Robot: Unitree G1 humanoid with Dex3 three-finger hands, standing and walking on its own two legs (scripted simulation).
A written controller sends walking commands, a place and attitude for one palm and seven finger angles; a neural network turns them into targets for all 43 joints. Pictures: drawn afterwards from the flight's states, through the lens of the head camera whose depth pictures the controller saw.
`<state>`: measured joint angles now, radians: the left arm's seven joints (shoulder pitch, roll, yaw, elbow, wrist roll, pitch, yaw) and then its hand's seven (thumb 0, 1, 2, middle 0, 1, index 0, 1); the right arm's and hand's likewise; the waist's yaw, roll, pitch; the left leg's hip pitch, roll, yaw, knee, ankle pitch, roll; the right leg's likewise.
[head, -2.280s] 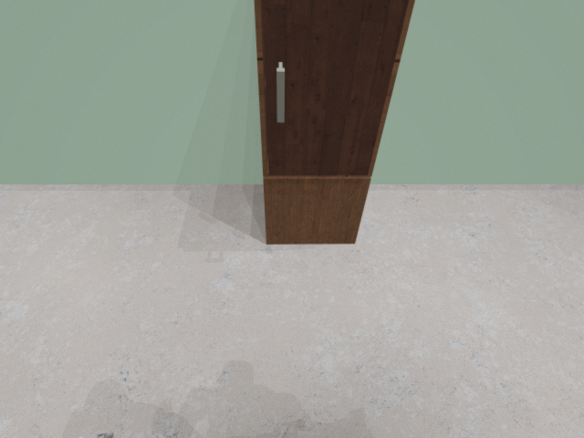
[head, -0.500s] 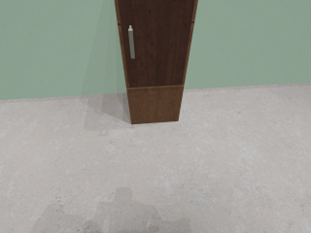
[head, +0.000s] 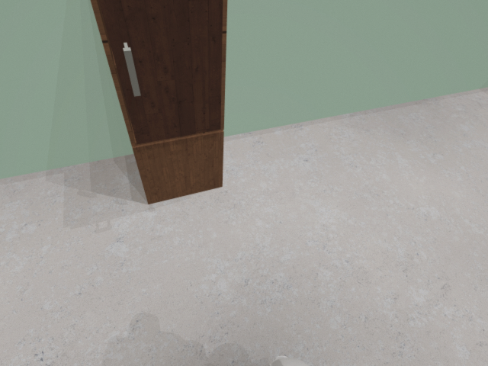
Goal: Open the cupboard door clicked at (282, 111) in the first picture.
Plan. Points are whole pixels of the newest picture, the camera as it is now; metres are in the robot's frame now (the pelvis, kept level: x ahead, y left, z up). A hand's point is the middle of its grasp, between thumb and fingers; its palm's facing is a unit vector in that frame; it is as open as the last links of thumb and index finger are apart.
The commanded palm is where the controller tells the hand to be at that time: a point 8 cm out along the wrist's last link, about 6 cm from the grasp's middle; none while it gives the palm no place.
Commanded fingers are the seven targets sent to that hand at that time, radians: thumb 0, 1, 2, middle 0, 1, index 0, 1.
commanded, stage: walk to a spot facing it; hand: left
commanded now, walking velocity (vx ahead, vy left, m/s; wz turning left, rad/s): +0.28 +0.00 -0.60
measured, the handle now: (131, 69) +0.93 +0.42 -0.02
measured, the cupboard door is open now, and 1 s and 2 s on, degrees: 0 0 0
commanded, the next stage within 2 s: turn to face it in 0.52 s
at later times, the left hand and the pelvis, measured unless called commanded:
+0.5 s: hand (226, 298) +0.29 +0.05 -0.17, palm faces -0.35 -0.92 -0.19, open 7.3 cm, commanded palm none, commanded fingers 0.00 0.90 0.90 -0.20 -0.30 -0.20 -0.30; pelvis +0.11 -0.08 -0.01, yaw -18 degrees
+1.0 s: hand (196, 294) +0.30 +0.11 -0.19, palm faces -0.17 -0.97 -0.14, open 7.3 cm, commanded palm none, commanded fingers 0.00 0.90 0.90 -0.20 -0.30 -0.20 -0.30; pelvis +0.24 -0.06 +0.00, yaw -13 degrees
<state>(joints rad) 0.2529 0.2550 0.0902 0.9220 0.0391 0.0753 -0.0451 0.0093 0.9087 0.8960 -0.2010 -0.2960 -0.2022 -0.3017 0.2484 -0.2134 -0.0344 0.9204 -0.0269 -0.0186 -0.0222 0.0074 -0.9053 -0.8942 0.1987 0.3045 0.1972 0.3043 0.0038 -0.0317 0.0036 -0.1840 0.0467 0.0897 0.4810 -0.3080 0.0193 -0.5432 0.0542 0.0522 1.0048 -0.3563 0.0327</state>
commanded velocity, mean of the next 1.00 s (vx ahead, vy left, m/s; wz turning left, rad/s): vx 0.16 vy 0.00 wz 0.01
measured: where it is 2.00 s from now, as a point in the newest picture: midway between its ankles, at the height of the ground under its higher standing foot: outside the picture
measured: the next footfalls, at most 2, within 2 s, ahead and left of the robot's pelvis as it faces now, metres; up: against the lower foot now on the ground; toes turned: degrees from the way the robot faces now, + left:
right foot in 0.36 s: +0.17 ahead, -0.20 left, +0.00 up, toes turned -23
left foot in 0.78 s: +0.37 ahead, -0.04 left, +0.00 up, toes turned -10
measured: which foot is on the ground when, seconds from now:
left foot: down 0.00-0.36, up 0.38-0.76, down 0.78-1.00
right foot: up 0.00-0.34, down 0.36-0.80, up 0.82-1.00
